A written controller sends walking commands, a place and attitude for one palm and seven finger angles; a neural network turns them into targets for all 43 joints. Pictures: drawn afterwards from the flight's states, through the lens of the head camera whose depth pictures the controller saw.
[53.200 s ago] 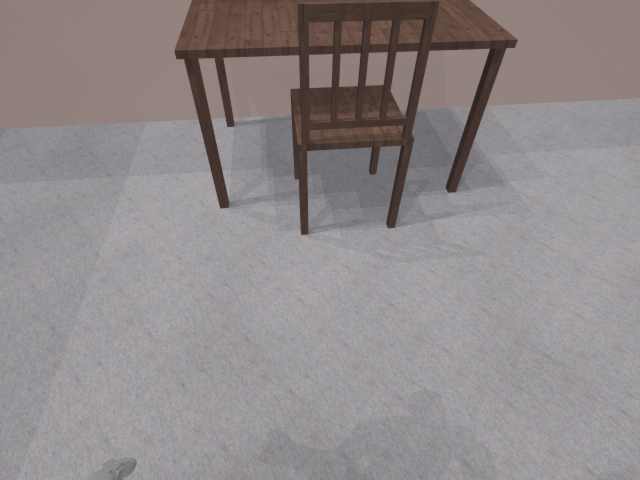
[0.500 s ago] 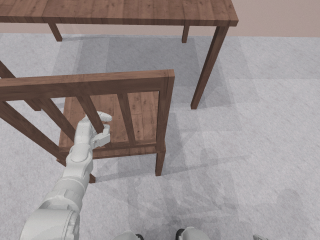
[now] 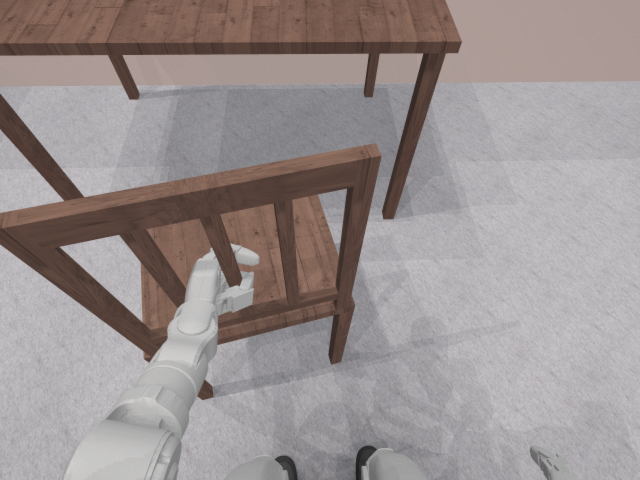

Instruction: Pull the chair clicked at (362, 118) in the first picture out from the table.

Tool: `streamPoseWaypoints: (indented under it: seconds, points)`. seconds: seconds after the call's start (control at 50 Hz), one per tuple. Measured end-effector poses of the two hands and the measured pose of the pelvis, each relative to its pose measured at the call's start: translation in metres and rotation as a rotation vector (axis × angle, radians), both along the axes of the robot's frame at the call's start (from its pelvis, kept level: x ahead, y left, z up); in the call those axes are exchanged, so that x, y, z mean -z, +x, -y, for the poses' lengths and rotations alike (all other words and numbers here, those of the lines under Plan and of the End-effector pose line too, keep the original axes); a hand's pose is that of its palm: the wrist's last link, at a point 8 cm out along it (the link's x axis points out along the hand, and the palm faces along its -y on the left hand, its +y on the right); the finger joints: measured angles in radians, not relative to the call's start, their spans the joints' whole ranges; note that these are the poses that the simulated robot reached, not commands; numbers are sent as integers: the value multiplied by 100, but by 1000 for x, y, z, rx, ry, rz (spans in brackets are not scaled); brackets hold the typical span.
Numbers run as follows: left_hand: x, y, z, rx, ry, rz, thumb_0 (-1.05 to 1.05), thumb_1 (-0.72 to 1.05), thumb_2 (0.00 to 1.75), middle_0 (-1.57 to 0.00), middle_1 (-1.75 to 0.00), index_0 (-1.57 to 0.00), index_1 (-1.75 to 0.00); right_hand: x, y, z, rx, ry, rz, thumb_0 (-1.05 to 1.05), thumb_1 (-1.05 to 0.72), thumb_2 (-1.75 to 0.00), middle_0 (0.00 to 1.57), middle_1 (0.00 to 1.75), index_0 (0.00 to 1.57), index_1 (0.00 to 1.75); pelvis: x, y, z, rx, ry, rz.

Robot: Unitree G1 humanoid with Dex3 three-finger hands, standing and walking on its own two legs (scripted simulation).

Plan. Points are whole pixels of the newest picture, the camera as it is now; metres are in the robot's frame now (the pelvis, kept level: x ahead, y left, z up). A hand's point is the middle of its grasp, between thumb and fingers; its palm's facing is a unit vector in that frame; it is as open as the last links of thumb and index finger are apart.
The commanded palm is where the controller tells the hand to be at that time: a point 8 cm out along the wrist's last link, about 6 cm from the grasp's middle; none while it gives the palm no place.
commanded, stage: step backward, pulling the chair out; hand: left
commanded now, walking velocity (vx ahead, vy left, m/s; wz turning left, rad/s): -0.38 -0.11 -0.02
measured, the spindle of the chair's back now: (232, 272) +0.40 +0.12 -0.06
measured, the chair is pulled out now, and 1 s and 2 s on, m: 0.37 0.57 0.66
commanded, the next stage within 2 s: stop walking, hand still on the chair in 0.98 s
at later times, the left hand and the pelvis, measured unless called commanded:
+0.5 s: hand (249, 354) +0.28 +0.09 -0.06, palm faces +0.01 -0.98 -0.19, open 5.3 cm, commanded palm +0.27 +0.15 -0.06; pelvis -0.09 -0.02 +0.00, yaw -2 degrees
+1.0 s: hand (239, 441) +0.17 +0.10 -0.06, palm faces -0.02 -0.98 -0.20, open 5.3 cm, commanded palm +0.17 +0.15 -0.05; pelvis -0.19 -0.01 +0.00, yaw -2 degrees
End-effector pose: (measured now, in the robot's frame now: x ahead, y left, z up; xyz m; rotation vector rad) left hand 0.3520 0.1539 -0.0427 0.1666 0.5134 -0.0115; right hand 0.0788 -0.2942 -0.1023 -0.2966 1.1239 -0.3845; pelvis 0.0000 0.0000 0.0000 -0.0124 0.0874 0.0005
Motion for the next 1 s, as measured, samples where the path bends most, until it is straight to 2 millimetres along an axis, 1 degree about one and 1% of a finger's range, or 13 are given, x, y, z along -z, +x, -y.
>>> streamPoseWaypoints:
  seconds: [0.06,0.14,0.24,0.3,0.38,0.46,0.56,0.64,0.7,0.76,0.84,0.92,1.0]
  points:
    - [-1,-13,-1,6,0,0,0,72,76,-21,-112,-49,-145,-2,0,-10,-29,16,37,1,-91,-90,20,30,20,29,0,-9,-1,15,7,13]
    - [-1,-30,-2,-26,-4,-14,1,71,77,-22,-111,-49,-145,5,-5,-30,-70,88,70,1,-91,-90,20,30,20,29,-2,-22,3,37,-5,26]
    - [-1,-47,-1,-48,29,4,1,68,80,-26,-111,-49,-145,25,-27,-47,-104,190,80,1,-91,-90,20,30,20,30,3,-43,18,65,2,38]
    - [-2,-59,3,-74,42,2,1,67,81,-28,-109,-49,-145,36,-50,-44,-87,227,61,1,-91,-90,21,30,20,30,4,-60,26,63,-29,53]
    - [-2,-76,8,-88,46,2,1,67,81,-29,-109,-49,-145,40,-85,-24,-27,206,10,1,-91,-90,21,30,20,30,3,-73,32,64,-22,51]
    - [-3,-89,11,-76,42,-9,1,67,79,-28,-109,-49,-145,33,-110,1,-4,124,-32,1,-91,-90,21,30,20,30,0,-82,26,56,4,35]
    - [-3,-99,10,-27,34,-10,0,68,77,-25,-111,-49,-145,20,-125,16,-7,14,-49,1,-91,-90,20,30,20,29,1,-100,9,5,10,22]
    - [-3,-108,6,9,26,-8,0,69,76,-23,-113,-49,-145,3,-130,7,-17,-3,-11,1,-91,-90,20,30,20,29,-3,-121,1,38,23,34]
    - [-2,-119,4,23,27,3,0,70,76,-22,-114,-49,-145,-1,-134,-7,-31,30,29,1,-91,-90,20,30,20,29,-3,-133,1,48,18,39]
    - [-3,-134,3,17,39,13,1,70,76,-21,-115,-49,-144,4,-140,-22,-44,96,51,1,-91,-90,20,30,20,29,-2,-142,7,58,8,35]
    - [-4,-155,3,-13,49,14,1,69,77,-24,-114,-49,-145,20,-153,-37,-54,190,55,1,-91,-90,20,30,20,30,-1,-158,17,76,-18,40]
    - [-5,-177,5,-35,49,2,2,68,78,-25,-112,-49,-145,29,-173,-38,-31,217,38,1,-91,-90,21,30,20,30,-1,-176,21,63,-17,46]
    - [-6,-195,6,-32,44,-15,3,68,78,-24,-112,-49,-145,30,-191,-29,-38,167,23,1,-91,-90,21,30,20,30,0,-190,14,35,-1,39]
